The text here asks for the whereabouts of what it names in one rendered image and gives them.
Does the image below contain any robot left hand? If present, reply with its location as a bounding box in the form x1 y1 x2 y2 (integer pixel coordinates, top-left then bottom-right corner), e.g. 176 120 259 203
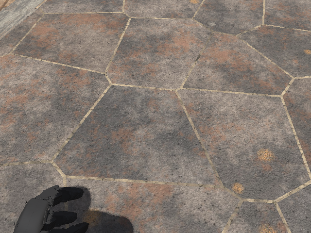
13 184 89 233

